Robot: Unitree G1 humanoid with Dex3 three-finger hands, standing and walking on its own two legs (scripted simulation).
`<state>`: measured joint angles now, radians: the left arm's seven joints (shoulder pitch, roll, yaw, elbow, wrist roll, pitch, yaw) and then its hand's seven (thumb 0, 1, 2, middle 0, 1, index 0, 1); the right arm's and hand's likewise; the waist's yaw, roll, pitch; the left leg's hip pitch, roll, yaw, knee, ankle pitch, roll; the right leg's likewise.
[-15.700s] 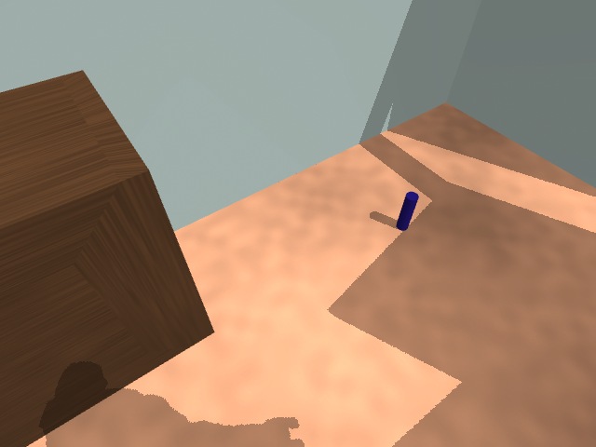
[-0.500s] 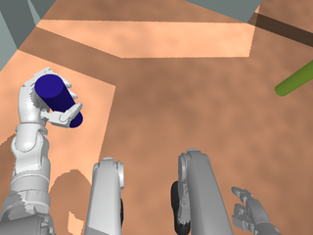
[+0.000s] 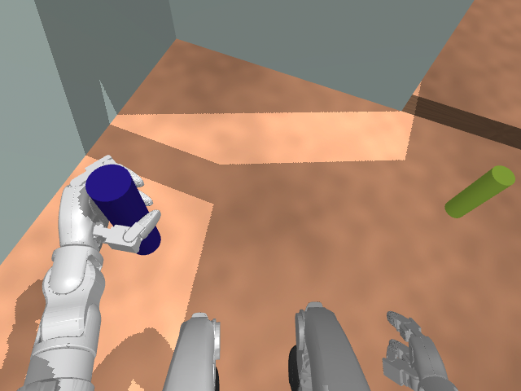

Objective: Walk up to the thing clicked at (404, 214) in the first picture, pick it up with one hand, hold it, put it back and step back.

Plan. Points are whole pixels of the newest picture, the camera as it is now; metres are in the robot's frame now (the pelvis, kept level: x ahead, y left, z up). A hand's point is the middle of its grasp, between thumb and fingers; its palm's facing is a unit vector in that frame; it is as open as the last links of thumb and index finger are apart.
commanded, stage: lift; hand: left
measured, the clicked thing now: (130, 216) +0.37 +0.19 +0.01
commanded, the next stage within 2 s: hold in 1.06 s
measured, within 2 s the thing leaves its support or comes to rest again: neither
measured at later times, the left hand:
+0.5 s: hand (112, 176) +0.37 +0.17 +0.11, palm faces +0.05 -1.00 -0.02, open 7.9 cm
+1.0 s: hand (103, 159) +0.37 +0.17 +0.15, palm faces +0.03 -1.00 +0.00, open 7.9 cm
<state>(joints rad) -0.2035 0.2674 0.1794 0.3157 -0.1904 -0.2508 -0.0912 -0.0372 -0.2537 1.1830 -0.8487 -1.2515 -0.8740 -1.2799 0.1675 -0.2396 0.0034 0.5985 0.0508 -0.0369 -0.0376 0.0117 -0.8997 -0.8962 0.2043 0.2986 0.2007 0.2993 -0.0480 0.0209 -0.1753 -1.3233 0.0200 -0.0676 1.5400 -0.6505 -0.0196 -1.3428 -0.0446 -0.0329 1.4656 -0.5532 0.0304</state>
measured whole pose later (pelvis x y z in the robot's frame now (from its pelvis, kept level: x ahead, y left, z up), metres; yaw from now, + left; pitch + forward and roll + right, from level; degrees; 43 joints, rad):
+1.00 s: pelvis +0.04 +0.00 +0.11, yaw +0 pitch +11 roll -2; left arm -0.12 0.23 0.15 0.40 -0.20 -0.32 -0.13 -0.04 -0.25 1.16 -0.87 -1.22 -0.89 -1.25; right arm 0.24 -0.22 0.00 0.66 0.02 -0.05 -0.05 0.01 -0.90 -0.89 0.20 0.30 0.20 0.30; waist -0.03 0.01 -0.06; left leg -0.69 0.04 -0.04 1.00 -0.51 -0.02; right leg -0.71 -0.03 -0.03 0.94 -0.42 0.02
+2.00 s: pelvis +0.04 -0.01 +0.14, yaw +0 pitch +6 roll -1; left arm -0.09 0.20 0.14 0.41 -0.19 -0.34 -0.14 -0.03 -0.21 1.12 -0.86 -1.20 -0.88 -1.23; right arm 0.22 -0.22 0.00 0.67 0.01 -0.03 -0.05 0.01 -0.91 -0.90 0.20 0.30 0.20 0.30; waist -0.02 0.01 -0.01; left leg -0.51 0.04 -0.03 0.85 -0.45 -0.03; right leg -0.54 -0.02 -0.03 0.81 -0.37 0.01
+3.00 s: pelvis +0.04 -0.01 +0.14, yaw +0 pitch +5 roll -1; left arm -0.15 0.20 0.14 0.48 -0.18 -0.36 -0.14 -0.03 -0.21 1.12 -0.86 -1.20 -0.89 -1.23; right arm 0.23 -0.22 0.00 0.68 0.01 -0.04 -0.04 0.01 -0.91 -0.90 0.20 0.30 0.20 0.30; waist -0.02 0.01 -0.01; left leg -0.48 0.04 -0.03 0.83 -0.43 -0.03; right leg -0.52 -0.02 -0.03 0.79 -0.35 0.02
